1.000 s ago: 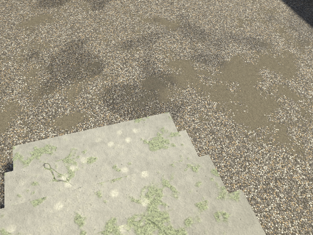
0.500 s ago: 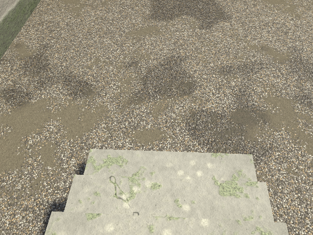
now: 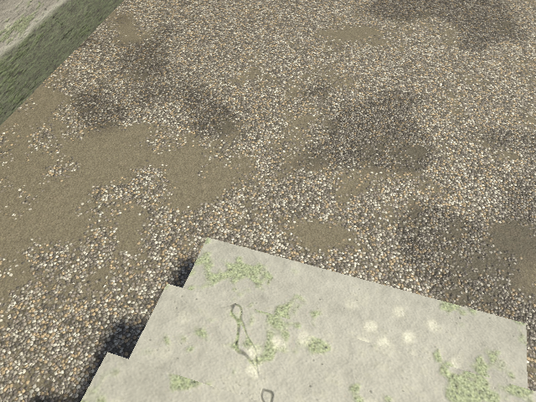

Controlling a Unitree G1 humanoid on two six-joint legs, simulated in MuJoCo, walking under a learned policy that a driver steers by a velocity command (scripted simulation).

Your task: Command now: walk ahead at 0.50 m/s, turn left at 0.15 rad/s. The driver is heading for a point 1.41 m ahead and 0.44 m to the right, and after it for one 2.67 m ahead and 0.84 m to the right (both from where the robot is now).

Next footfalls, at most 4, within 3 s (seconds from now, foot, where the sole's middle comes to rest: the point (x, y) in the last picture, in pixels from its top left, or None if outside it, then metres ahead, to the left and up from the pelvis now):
0.34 right None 0.34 -0.18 -0.93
0.96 left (294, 362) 0.72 -0.08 -1.11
1.64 right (388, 321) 0.96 -0.46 -1.29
2.26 left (355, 255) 1.38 -0.40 -1.46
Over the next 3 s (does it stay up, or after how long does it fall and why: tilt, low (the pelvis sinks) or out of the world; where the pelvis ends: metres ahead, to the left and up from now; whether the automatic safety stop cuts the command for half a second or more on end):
stays up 1.38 -0.51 -0.70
